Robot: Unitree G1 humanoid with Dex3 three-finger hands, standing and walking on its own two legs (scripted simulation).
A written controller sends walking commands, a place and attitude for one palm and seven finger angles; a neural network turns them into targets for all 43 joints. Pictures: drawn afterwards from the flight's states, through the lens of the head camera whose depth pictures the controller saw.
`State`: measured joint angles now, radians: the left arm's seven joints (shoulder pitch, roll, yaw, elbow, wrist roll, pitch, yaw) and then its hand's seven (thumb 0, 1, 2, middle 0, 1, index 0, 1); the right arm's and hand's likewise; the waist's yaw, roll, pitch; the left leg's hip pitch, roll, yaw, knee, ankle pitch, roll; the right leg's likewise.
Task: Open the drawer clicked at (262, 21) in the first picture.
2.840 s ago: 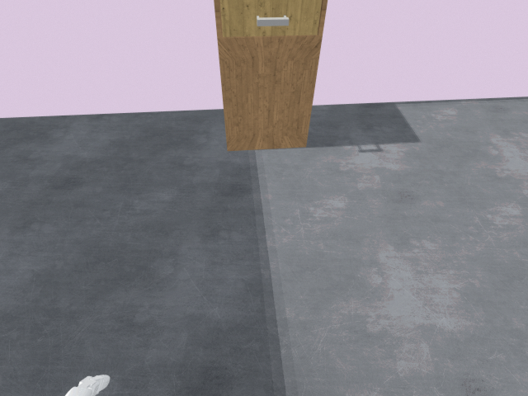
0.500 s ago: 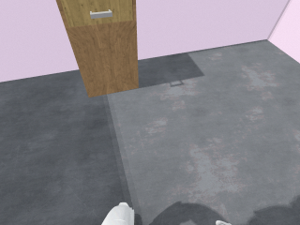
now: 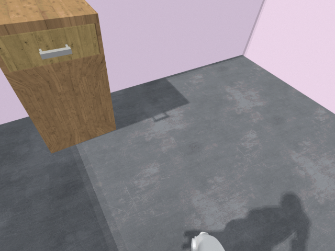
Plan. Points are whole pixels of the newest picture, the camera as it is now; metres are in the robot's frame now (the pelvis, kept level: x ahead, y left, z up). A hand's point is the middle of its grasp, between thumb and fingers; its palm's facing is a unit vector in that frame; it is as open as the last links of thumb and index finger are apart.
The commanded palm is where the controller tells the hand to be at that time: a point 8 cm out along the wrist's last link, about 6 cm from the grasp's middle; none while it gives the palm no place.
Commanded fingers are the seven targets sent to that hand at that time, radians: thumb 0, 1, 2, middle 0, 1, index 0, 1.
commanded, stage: walk to a spot facing it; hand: left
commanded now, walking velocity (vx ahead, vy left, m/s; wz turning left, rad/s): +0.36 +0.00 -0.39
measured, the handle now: (55, 50) +0.95 +0.57 -0.04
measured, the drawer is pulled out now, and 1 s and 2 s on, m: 0.00 0.00 0.00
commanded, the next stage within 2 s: turn to face it in 0.58 s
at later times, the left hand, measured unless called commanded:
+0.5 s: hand (122, 205) +0.29 +0.14 -0.18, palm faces -0.11 -0.97 -0.22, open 7.2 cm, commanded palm none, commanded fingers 0.00 0.90 0.90 -0.20 -0.30 -0.20 -0.30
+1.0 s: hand (135, 146) +0.52 +0.13 -0.17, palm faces -0.06 -0.97 -0.23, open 7.4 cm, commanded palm none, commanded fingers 0.00 0.90 0.90 -0.20 -0.30 -0.20 -0.30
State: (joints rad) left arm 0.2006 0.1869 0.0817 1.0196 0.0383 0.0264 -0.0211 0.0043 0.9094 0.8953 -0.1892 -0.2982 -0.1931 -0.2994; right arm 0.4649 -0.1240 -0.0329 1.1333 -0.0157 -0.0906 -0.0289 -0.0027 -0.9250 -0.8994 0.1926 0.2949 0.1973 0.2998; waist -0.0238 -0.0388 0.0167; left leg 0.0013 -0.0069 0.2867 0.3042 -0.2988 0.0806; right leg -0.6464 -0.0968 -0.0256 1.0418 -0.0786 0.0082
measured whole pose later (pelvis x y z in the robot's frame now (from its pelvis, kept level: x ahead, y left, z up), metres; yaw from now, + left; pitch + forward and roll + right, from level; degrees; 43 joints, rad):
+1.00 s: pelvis +0.41 -0.05 -0.01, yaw -5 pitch +0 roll +1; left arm 0.16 0.17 0.06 0.98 0.02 -0.02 0.01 0.01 0.91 0.89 -0.19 -0.30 -0.20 -0.30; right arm 0.24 -0.19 -0.05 1.05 -0.02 0.00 -0.01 -0.01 -0.95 -0.90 0.20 0.30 0.20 0.30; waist -0.02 0.01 0.07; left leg -0.29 0.05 0.07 0.54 -0.23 -0.02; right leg -0.34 -0.06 -0.08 0.66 -0.31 0.05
